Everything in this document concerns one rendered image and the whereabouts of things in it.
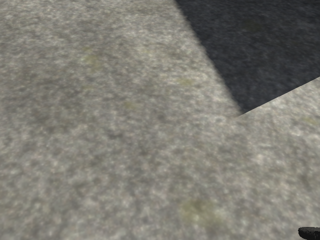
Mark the right robot hand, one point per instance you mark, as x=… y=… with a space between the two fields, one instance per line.
x=309 y=233

